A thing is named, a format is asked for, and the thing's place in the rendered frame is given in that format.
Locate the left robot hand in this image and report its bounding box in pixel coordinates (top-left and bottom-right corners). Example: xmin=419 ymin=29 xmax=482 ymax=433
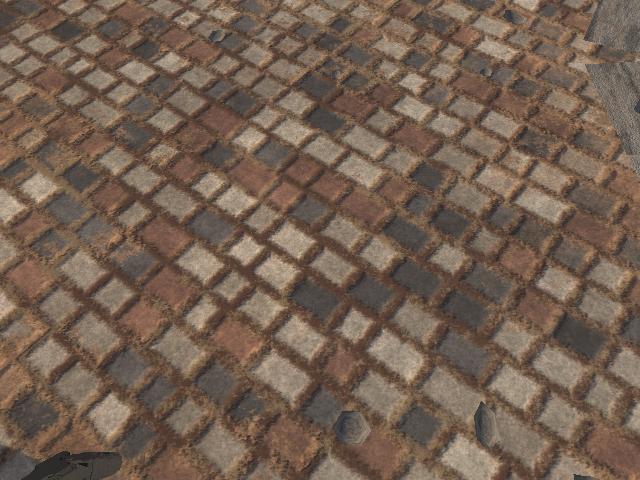
xmin=21 ymin=451 xmax=122 ymax=480

